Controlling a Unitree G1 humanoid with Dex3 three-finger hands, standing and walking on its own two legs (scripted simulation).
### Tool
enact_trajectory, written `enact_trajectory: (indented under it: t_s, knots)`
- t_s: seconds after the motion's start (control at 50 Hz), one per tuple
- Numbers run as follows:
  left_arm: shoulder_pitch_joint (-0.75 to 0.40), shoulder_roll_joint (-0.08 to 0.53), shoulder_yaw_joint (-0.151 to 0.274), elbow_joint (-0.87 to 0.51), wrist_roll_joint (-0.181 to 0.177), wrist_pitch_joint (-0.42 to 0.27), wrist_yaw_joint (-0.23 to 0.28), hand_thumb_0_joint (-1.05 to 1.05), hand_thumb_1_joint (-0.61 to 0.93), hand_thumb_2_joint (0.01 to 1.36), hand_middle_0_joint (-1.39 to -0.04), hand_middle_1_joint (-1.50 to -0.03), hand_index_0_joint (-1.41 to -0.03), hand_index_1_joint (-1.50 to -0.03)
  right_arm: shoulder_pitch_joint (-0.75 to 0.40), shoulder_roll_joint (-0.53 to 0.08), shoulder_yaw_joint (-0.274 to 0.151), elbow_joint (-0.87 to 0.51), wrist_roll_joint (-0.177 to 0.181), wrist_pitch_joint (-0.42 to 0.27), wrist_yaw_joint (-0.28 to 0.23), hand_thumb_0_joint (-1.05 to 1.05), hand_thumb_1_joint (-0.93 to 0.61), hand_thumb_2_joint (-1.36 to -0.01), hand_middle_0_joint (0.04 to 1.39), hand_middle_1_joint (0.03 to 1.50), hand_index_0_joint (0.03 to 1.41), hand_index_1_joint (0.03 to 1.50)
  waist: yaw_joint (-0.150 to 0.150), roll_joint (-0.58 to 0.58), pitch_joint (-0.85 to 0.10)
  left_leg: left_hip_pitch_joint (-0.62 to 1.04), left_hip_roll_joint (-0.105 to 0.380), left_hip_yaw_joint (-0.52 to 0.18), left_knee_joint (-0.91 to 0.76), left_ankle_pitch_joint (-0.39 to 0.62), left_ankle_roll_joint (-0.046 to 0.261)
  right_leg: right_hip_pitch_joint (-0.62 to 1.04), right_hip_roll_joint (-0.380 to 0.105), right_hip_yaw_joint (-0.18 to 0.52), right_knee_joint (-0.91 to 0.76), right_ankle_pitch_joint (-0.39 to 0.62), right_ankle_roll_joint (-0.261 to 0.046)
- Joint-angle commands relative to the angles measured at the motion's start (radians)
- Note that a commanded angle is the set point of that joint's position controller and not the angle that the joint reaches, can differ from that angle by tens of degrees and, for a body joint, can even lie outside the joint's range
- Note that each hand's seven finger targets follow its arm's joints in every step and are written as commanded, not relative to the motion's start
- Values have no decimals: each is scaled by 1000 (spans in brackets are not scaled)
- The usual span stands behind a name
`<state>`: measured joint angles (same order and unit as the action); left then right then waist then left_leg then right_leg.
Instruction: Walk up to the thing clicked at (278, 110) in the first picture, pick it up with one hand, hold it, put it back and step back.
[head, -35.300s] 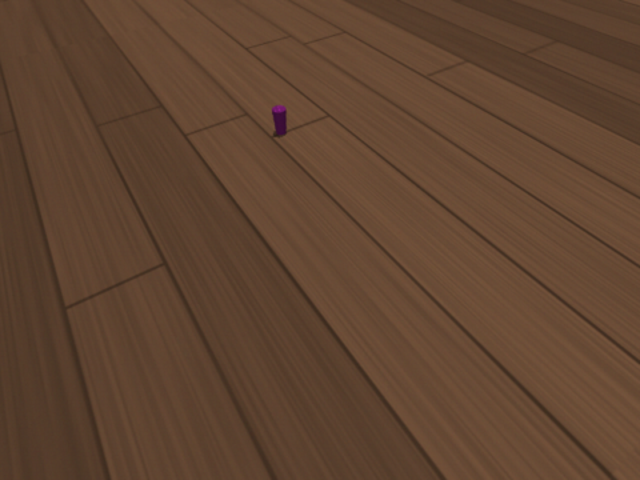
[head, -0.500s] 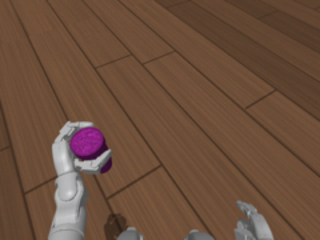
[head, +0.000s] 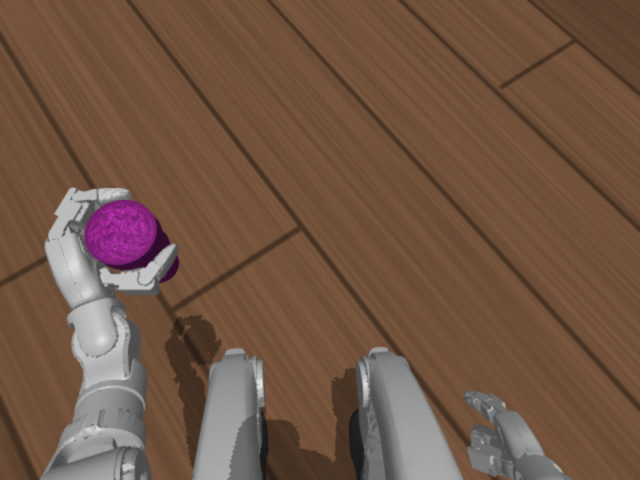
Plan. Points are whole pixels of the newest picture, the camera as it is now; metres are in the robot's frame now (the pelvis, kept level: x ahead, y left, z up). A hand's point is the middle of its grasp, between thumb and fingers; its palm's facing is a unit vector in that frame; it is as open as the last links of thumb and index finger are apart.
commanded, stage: crouch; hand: left
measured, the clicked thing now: (142, 250) +0.40 +0.23 -0.06
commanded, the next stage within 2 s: lower in 1.20 s
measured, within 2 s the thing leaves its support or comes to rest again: neither
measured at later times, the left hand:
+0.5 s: hand (154, 266) +0.43 +0.27 -0.23, palm faces +0.42 -0.91 -0.04, open 10.1 cm
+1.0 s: hand (158, 267) +0.46 +0.29 -0.31, palm faces +0.42 -0.91 -0.04, open 10.1 cm
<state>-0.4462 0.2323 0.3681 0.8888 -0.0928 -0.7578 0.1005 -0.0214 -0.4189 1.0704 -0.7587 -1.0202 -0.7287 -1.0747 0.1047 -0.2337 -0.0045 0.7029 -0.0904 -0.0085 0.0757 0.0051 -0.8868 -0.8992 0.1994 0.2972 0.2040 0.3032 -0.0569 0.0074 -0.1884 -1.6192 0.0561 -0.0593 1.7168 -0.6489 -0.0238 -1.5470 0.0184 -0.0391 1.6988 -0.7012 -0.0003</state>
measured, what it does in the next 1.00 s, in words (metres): lowers itself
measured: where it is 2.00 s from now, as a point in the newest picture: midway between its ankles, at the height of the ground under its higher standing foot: (311, 479)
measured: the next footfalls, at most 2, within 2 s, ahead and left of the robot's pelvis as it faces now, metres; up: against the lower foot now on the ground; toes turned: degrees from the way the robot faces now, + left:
none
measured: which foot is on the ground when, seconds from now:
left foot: down 0.00-1.00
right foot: down 0.00-1.00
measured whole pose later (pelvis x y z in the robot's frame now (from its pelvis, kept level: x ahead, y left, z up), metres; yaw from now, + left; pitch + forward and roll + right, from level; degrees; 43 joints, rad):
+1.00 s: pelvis -0.05 +0.01 -0.23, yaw -9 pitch +26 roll -10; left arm -0.76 0.70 0.68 1.21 -0.05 -0.77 -0.01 -0.02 -0.41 1.08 -0.75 -1.02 -0.72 -1.08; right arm 0.03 -0.30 0.22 0.69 -0.21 0.08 0.10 0.00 -0.89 -0.90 0.20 0.30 0.21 0.30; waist -0.20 -0.10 0.08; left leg -2.28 0.05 -0.23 2.49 -0.68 -0.03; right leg -2.15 0.07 -0.15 2.40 -0.72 0.03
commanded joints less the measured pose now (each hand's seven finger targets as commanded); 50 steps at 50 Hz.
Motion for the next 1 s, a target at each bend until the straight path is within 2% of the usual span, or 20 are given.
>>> enact_trajectory:
  t_s: [0.0, 0.04, 0.08, 0.12, 0.18, 0.22, 0.26, 0.28, 0.32, 0.34, 0.44, 0.46, 0.52, 0.54, 0.58, 0.64, 0.7, 0.8, 0.86, 0.98]
  knots:
    - [-335, 253, 111, -137, -19, -122, -4, 0, 180, 1216, -1229, -1314, -1244, -1315, 92, -183, -50, -62, -6, -8, -1, 0, -888, -900, 200, 300, 200, 300, -9, 43, -605, 353, -27, -17, -58, 389, 44, 127, 26, -12, -93, 397, -21]
    - [-384, 264, 111, -68, -18, -128, -13, 0, 215, 1255, -1247, -1339, -1260, -1344, 92, -180, -42, -55, -10, -5, 3, 0, -885, -900, 199, 300, 200, 300, -34, 8, -595, 238, -25, -6, 8, 324, 53, 128, 26, 10, -79, 365, -9]
    - [-392, 283, 111, 18, -10, -131, -34, 0, 211, 1255, -1260, -1351, -1275, -1354, 84, -180, -35, -46, -18, -5, 7, 0, -889, -900, 200, 300, 200, 300, -38, 5, -568, 130, -23, 7, 63, 264, 53, 110, 26, 39, -57, 309, -4]
    - [-420, 338, 139, 67, 1, -135, -52, 0, 198, 1252, -1289, -1371, -1306, -1371, 88, -189, -30, -47, -25, -1, 11, 0, -893, -900, 200, 300, 200, 300, -32, 22, -589, 88, -19, 7, 102, 238, 48, 71, 29, 34, -13, 270, -7]
    - [-492, 446, 197, 45, 13, -148, -64, 0, 167, 1246, -1280, -1374, -1302, -1371, 71, -202, -22, -59, -34, 5, 14, 0, -895, -901, 200, 300, 200, 300, -8, 109, -620, 75, -14, 9, 135, 171, 33, -8, 35, 17, 56, 182, -19]
    - [-552, 435, 193, 43, 11, -151, -62, 0, 138, 1263, -1299, -1397, -1319, -1396, 71, -204, -13, -63, -39, 9, 17, 0, -895, -902, 200, 300, 200, 300, -25, 148, -635, 73, -14, 4, 156, 142, 26, -66, 40, -6, 103, 155, -27]
    - [-611, 474, 203, 37, 14, -152, -58, 0, 119, 1251, -1258, -1378, -1278, -1377, 71, -215, -7, -54, -41, 10, 13, 0, -899, -905, 200, 300, 200, 300, -37, 189, -624, 64, -12, 2, 174, 100, 22, -109, 41, -20, 134, 124, -29]
    - [-602, 465, 189, 69, 19, -146, -61, 0, 110, 1238, -1263, -1374, -1280, -1375, 68, -215, -4, -47, -45, 10, 10, 0, -901, -905, 200, 300, 200, 300, -49, 188, -616, 53, -9, -3, 188, 96, 21, -124, 44, -29, 153, 124, -29]
    - [-643, 515, 202, 42, 35, -145, -66, 0, 90, 1234, -1249, -1362, -1264, -1366, 77, -228, 1, -44, -51, 16, 5, 0, -898, -905, 200, 300, 200, 300, -67, 217, -629, 57, -8, -9, 214, 100, 21, -153, 44, -49, 193, 136, -30]
    - [-614, 495, 192, 68, 33, -139, -73, 0, 69, 1214, -1237, -1352, -1256, -1352, 70, -235, -1, -42, -52, 17, 3, 0, -900, -905, 200, 300, 200, 300, -66, 216, -608, 57, -7, -11, 221, 91, 21, -181, 42, -59, 209, 130, -30]
    - [-614, 569, 241, 63, 33, -124, -71, 0, 14, 1191, -1218, -1335, -1236, -1337, 73, -258, 24, -44, -61, 33, -2, 0, -896, -905, 200, 300, 200, 300, -65, 252, -609, 18, -3, -22, 286, 133, 19, -213, 45, -80, 287, 169, -32]
    - [-630, 558, 240, 73, 26, -120, -69, 0, 14, 1203, -1222, -1346, -1241, -1348, 81, -261, 29, -47, -63, 36, -1, 0, -893, -905, 200, 300, 200, 300, -78, 247, -621, 24, -2, -30, 304, 151, 20, -221, 47, -85, 299, 184, -32]
    - [-589, 591, 266, 128, 31, -109, -70, 0, 53, 1212, -1209, -1349, -1235, -1344, 74, -273, 48, -43, -67, 46, -3, 0, -888, -903, 200, 300, 200, 300, -86, 246, -534, -38, -2, -40, 332, 145, 21, -265, 49, -99, 333, 181, -31]
    - [-579, 561, 246, 164, 35, -107, -74, 0, 74, 1220, -1227, -1359, -1253, -1354, 68, -277, 53, -41, -70, 49, -1, 0, -889, -903, 200, 300, 200, 300, -102, 230, -471, -69, 0, -50, 335, 124, 19, -293, 47, -109, 345, 171, -32]
    - [-584, 630, 281, 157, 46, -115, -73, 0, 126, 1235, -1245, -1372, -1277, -1362, 65, -285, 70, -46, -79, 55, -1, 0, -880, -899, 200, 300, 200, 300, -105, 226, -457, -110, 1, -51, 365, 108, 22, -278, 51, -115, 362, 166, -28]
    - [-596, 643, 295, 146, 36, -118, -82, 0, 149, 1252, -1283, -1409, -1323, -1390, 62, -293, 87, -58, -87, 62, 3, 0, -878, -897, 200, 300, 200, 300, -114, 214, -462, -154, 0, -51, 399, 86, 26, -257, 57, -122, 378, 160, -23]
    - [-603, 685, 315, 152, 34, -116, -88, 0, 215, 1281, -1280, -1418, -1321, -1398, 64, -307, 104, -57, -94, 67, 7, 0, -874, -897, 200, 300, 200, 300, -117, 230, -455, -163, 2, -56, 421, 79, 24, -268, 61, -132, 399, 154, -21]
    - [-633, 763, 339, 111, 38, -112, -99, 0, 193, 1278, -1291, -1430, -1334, -1408, 66, -320, 129, -52, -109, 77, 7, 0, -881, -898, 200, 300, 200, 300, -127, 258, -459, -199, 7, -59, 471, 72, 25, -250, 69, -134, 422, 160, -17]
    - [-615, 743, 316, 112, 38, -103, -112, 0, 205, 1257, -1272, -1409, -1316, -1386, 65, -330, 135, -48, -116, 82, 8, 0, -881, -899, 200, 300, 200, 300, -137, 303, -444, -167, 11, -70, 482, 85, 19, -291, 71, -146, 444, 169, -22]
    - [-574, 738, 325, 112, 25, -89, -127, 0, 182, 1223, -1267, -1383, -1308, -1362, 69, -357, 148, -37, -125, 95, 16, 0, -889, -900, 200, 300, 200, 300, -150, 325, -398, -138, 18, -99, 502, 163, 9, -327, 69, -176, 490, 227, -26]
